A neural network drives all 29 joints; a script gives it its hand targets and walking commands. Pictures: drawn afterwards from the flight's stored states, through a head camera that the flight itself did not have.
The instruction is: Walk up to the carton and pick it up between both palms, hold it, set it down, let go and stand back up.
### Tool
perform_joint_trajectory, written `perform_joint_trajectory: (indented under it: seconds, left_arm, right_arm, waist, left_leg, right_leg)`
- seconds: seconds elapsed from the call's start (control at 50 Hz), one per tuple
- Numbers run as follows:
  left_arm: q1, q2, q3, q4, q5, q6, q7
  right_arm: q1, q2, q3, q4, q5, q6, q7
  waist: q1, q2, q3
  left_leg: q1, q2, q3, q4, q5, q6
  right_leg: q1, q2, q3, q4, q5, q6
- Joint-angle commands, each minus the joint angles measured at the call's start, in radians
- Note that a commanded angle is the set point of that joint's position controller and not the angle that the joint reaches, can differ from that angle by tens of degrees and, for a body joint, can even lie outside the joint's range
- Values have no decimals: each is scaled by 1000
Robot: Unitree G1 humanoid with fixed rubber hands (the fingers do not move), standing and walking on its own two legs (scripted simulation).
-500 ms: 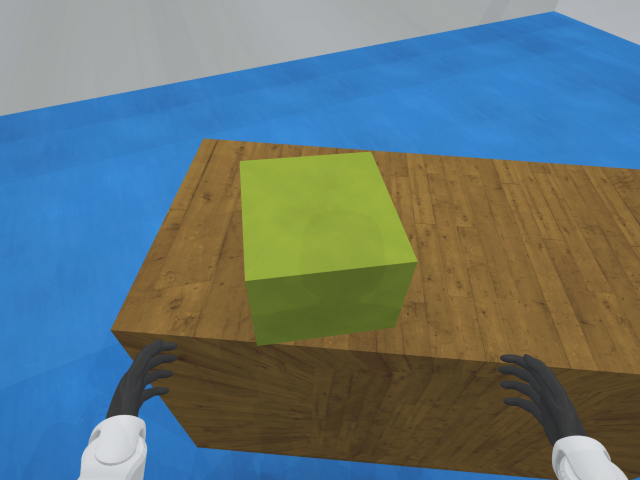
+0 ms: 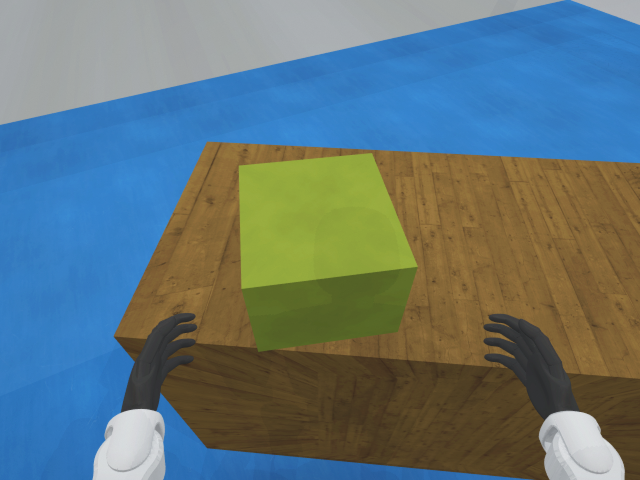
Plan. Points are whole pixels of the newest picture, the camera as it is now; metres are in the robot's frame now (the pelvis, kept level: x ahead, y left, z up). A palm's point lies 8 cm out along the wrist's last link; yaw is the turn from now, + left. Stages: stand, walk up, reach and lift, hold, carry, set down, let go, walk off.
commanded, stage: reach and lift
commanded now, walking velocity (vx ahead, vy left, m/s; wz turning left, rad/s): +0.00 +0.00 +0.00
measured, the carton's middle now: (317, 248) +0.44 +0.05 +0.00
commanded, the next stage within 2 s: none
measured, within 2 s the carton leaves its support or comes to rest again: neither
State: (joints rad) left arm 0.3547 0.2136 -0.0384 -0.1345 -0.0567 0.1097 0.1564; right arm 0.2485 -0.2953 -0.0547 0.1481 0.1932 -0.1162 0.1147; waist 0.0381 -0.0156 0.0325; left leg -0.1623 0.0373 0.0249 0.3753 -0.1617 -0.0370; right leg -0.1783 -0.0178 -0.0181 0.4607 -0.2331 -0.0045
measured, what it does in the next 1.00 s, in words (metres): stands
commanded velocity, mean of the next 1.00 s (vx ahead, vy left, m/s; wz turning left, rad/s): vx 0.00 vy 0.00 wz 0.00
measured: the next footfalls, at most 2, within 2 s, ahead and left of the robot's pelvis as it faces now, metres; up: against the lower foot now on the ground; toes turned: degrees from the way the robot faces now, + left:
none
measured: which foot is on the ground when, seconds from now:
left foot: down 0.00-1.00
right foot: down 0.00-1.00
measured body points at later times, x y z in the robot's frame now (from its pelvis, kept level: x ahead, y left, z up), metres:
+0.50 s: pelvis +0.01 +0.00 +0.00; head +0.01 -0.01 +0.45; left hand +0.28 +0.23 +0.09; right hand +0.29 -0.22 +0.06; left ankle +0.03 +0.15 -0.74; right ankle +0.01 -0.11 -0.74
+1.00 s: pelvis +0.01 +0.00 +0.00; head +0.02 -0.02 +0.45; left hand +0.34 +0.24 +0.12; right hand +0.37 -0.21 +0.09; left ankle +0.03 +0.15 -0.74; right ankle +0.01 -0.11 -0.74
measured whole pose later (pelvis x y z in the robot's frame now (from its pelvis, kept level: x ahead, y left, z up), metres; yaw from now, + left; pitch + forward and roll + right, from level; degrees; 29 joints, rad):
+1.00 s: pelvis +0.01 +0.00 +0.00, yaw +0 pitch -2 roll +1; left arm -0.30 0.21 0.16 0.10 -0.08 0.48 0.10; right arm -0.29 -0.34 -0.04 0.31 0.23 0.19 0.02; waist 0.06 0.00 0.03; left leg -0.15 0.04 0.02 0.35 -0.16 -0.04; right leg -0.18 -0.02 -0.02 0.46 -0.25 0.00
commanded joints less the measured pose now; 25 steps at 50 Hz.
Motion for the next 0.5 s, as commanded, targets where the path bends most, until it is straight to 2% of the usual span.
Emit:
perform_joint_trajectory:
  seconds: [0.0, 0.06, 0.1, 0.12, 0.16, 0.18, 0.22, 0.24, 0.26, 0.28, 0.3, 0.32, 0.38, 0.42, 0.44, 0.46, 0.48]
  left_arm:
    - [-145, 5, 40, -223, -143, -23, 37]
    - [-208, 4, 39, -201, -153, 16, 34]
    - [-253, 21, 54, -215, -155, 43, 38]
    - [-287, 27, 59, -196, -170, 56, 36]
    - [-315, 22, 63, -197, -167, 79, 37]
    - [-330, 19, 58, -201, -167, 97, 40]
    - [-359, 12, 75, -162, -157, 135, 39]
    - [-379, 20, 86, -154, -160, 151, 35]
    - [-400, 22, 82, -161, -169, 167, 33]
    - [-409, 25, 95, -158, -166, 178, 28]
    - [-415, 30, 103, -132, -160, 196, 20]
    - [-436, 31, 114, -159, -160, 205, 18]
    - [-481, 33, 137, -130, -156, 235, -1]
    - [-538, 34, 157, -94, -146, 263, -11]
    - [-564, 29, 149, -84, -150, 272, -19]
    - [-585, 42, 165, -73, -146, 280, -24]
    - [-614, 43, 174, -55, -147, 291, -30]
  right_arm:
    - [-62, -158, -7, -251, 133, 1, -20]
    - [-134, -142, -3, -267, 137, 36, -30]
    - [-179, -152, -17, -313, 142, 57, -34]
    - [-211, -153, -24, -333, 137, 65, -40]
    - [-243, -158, -33, -343, 132, 87, -44]
    - [-252, -164, -42, -327, 134, 100, -44]
    - [-282, -165, -41, -294, 133, 119, -47]
    - [-296, -166, -34, -303, 132, 129, -51]
    - [-316, -168, -37, -322, 136, 134, -56]
    - [-334, -177, -29, -346, 139, 141, -62]
    - [-332, -166, -27, -317, 129, 150, -69]
    - [-351, -175, -24, -331, 137, 154, -74]
    - [-397, -203, -25, -308, 139, 172, -88]
    - [-454, -191, -8, -257, 140, 194, -95]
    - [-463, -185, -14, -225, 132, 204, -97]
    - [-500, -196, -13, -247, 132, 205, -95]
    - [-524, -196, -16, -209, 129, 215, -99]
  waist:
    - [23, -22, -124]
    - [29, -33, -106]
    - [45, -21, -129]
    - [39, -42, -127]
    - [44, -49, -114]
    - [42, -18, -122]
    - [44, -5, -101]
    - [45, -22, -107]
    - [41, -9, -141]
    - [54, -28, -148]
    - [40, -32, -137]
    - [48, -15, -154]
    - [33, -31, -171]
    - [43, -7, -154]
    - [26, 10, -155]
    - [38, -5, -169]
    - [30, 6, -160]
  left_leg:
    - [128, -50, 32, -98, 72, 19]
    - [106, -52, 31, -111, 19, 27]
    - [89, -55, 34, -124, -24, 29]
    - [88, -54, 38, -123, -38, 34]
    - [82, -48, 36, -131, -69, 30]
    - [89, -47, 35, -134, -73, 26]
    - [91, -44, 29, -137, -78, 25]
    - [88, -49, 35, -137, -60, 30]
    - [109, -52, 36, -127, -23, 28]
    - [107, -52, 38, -120, -3, 34]
    - [105, -56, 39, -115, 19, 34]
    - [115, -58, 41, -107, 64, 29]
    - [128, -62, 43, -98, 110, 30]
    - [111, -62, 43, -97, 104, 26]
    - [114, -64, 40, -91, 115, 25]
    - [104, -63, 37, -94, 106, 26]
    - [104, -65, 42, -95, 114, 26]
  right_leg:
    - [-34, 47, 30, -209, 11, -16]
    - [-34, 38, 44, -217, -28, -11]
    - [-29, 35, 47, -211, -66, -8]
    - [-41, 35, 49, -206, -72, -4]
    - [-53, 35, 51, -207, -97, -9]
    - [-54, 33, 50, -207, -90, -10]
    - [-66, 33, 53, -207, -97, -15]
    - [-50, 32, 56, -207, -84, -8]
    - [-41, 35, 54, -199, -41, -6]
    - [-38, 32, 60, -193, -37, -2]
    - [-30, 33, 61, -195, -16, 5]
    - [-20, 39, 58, -185, 27, 2]
    - [-3, 41, 59, -182, 75, 8]
    - [6, 41, 63, -183, 73, 2]
    - [-4, 41, 61, -183, 84, 4]
    - [7, 42, 59, -177, 72, 5]
    - [0, 39, 62, -182, 79, 7]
